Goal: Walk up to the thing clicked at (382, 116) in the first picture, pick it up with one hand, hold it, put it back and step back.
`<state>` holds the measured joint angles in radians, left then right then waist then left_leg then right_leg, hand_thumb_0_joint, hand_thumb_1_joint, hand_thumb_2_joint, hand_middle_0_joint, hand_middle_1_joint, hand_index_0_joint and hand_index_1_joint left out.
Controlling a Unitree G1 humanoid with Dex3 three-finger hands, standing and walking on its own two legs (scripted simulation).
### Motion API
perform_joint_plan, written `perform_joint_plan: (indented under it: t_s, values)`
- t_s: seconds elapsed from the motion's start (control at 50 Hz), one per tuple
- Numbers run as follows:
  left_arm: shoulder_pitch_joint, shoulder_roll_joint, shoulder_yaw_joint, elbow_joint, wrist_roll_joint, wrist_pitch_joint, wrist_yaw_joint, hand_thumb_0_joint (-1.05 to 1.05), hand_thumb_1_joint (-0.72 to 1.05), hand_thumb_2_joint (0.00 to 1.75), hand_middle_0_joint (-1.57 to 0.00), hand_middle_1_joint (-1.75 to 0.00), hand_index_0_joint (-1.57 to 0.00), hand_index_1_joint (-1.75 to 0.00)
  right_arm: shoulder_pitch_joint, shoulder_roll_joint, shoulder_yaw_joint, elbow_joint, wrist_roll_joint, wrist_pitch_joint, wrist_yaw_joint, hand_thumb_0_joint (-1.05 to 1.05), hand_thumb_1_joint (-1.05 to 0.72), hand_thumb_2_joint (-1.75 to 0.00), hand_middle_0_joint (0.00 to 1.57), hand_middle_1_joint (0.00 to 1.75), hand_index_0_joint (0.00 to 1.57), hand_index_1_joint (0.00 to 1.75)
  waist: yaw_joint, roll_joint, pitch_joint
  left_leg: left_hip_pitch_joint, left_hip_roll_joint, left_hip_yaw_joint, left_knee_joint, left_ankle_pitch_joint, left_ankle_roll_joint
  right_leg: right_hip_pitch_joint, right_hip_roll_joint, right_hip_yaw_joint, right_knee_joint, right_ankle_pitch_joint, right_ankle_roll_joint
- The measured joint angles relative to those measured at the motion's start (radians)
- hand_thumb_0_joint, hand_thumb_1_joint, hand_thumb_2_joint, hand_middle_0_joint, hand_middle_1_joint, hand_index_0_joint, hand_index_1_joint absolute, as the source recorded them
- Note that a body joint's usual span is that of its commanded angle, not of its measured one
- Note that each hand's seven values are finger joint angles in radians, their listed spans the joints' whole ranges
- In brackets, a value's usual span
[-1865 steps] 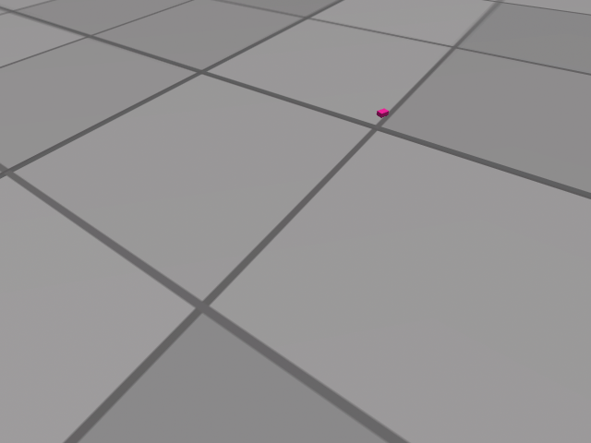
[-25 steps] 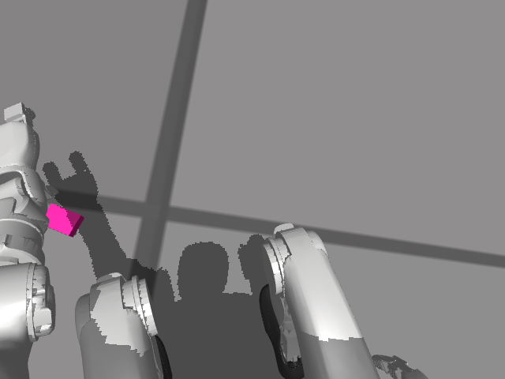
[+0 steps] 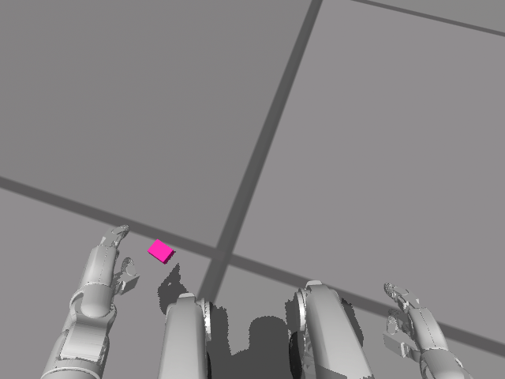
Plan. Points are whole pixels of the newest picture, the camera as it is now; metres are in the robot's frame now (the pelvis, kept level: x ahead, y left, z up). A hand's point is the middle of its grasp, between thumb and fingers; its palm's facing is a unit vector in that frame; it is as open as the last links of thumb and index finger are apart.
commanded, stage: home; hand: left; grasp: from above
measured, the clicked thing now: (161, 251) +0.49 +0.25 -0.51
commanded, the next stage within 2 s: none
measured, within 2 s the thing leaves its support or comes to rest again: neither
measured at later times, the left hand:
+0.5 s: hand (82, 296) +0.26 +0.19 +0.10, palm faces +0.10 -0.97 -0.21, open 7.4 cm
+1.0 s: hand (51, 333) +0.22 +0.19 +0.15, palm faces +0.11 -0.98 -0.18, open 7.5 cm
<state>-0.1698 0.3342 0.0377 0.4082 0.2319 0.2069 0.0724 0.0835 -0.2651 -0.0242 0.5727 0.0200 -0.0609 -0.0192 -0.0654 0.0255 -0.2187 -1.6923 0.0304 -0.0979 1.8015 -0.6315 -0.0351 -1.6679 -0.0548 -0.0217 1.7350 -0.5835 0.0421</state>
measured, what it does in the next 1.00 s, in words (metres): rises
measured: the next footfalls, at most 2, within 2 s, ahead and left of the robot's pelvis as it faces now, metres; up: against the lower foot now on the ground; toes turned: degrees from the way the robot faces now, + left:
none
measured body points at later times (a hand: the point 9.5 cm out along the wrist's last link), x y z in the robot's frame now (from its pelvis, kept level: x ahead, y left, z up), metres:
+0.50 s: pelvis +0.07 +0.00 +0.17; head +0.11 +0.02 +0.62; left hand +0.25 +0.24 +0.12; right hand +0.20 -0.24 +0.09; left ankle +0.08 +0.13 -0.49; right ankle +0.09 -0.15 -0.49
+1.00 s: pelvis +0.07 +0.00 +0.19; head +0.08 +0.01 +0.64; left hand +0.21 +0.24 +0.16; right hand +0.25 -0.23 +0.14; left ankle +0.08 +0.13 -0.49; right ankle +0.09 -0.15 -0.49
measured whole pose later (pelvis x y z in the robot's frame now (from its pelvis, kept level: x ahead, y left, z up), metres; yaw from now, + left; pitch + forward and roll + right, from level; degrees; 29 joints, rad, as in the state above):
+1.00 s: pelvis +0.07 +0.00 +0.19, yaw +3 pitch +9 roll -3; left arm 0.49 0.21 0.04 -0.12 -0.05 0.47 0.01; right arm 0.26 -0.22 0.03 0.54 0.00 -0.26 -0.18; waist -0.04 0.04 -0.16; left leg -0.68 0.05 -0.06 1.01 -0.49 -0.03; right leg -0.65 -0.05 -0.06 0.93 -0.43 0.05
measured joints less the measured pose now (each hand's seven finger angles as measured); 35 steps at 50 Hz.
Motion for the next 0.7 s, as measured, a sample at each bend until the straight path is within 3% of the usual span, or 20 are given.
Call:
perform_joint_plan:
  t_s: [0.12,0.28,0.4,0.58,0.7]
  values:
    - [0.12,-0.044,-0.012,-0.098,-0.139,0.099,0.003,0.01,0.88,0.9,-0.2,-0.31,-0.21,-0.3,-0.01,0.026,0.028,-0.019,0.015,-0.026,-0.037,0.0,-0.91,-0.9,0.2,0.3,0.2,0.3,0.001,-0.004,-0.005,0.206,0.009,0.008,-0.158,0.016,-0.001,0.205,0.001,-0.009,-0.154,0.014,-0.002]
    - [0.274,-0.097,0.02,-0.21,-0.255,0.186,0.016,0.01,0.89,0.9,-0.2,-0.3,-0.21,-0.3,0.075,0.06,0.069,-0.017,0.025,-0.049,-0.087,0.0,-0.91,-0.9,0.21,0.3,0.21,0.3,-0.011,-0.003,0.007,0.483,0.019,0.014,-0.383,0.047,-0.003,0.486,0.005,-0.025,-0.383,0.045,-0.004]
    - [0.416,-0.114,0.034,-0.312,-0.292,0.216,0.012,0.01,0.9,0.9,-0.2,-0.3,-0.2,-0.3,0.161,0.065,0.072,-0.011,0.021,-0.068,-0.122,0.01,-0.91,-0.9,0.21,0.3,0.21,0.3,-0.016,0.005,0.023,0.675,0.026,0.026,-0.54,0.075,0.002,0.679,0.01,-0.028,-0.547,0.078,-0.001]
    - [0.622,-0.121,0.015,-0.494,-0.304,0.244,-0.006,0.01,0.9,0.9,-0.2,-0.3,-0.2,-0.3,0.244,0.051,0.055,-0.023,0.009,-0.105,-0.156,0.01,-0.91,-0.9,0.21,0.3,0.21,0.3,-0.007,0.026,0.026,0.913,0.031,0.042,-0.729,0.117,0.009,0.921,0.014,-0.028,-0.748,0.128,0.004]
    - [0.68,-0.119,0.009,-0.541,-0.297,0.26,-0.027,0.01,0.9,0.9,-0.2,-0.3,-0.2,-0.3,0.236,0.048,0.053,-0.032,0.0,-0.137,-0.167,0.01,-0.91,-0.9,0.21,0.3,0.21,0.3,0.007,0.031,0.019,0.993,0.028,0.043,-0.786,0.133,0.012,1.004,0.011,-0.031,-0.807,0.143,0.006]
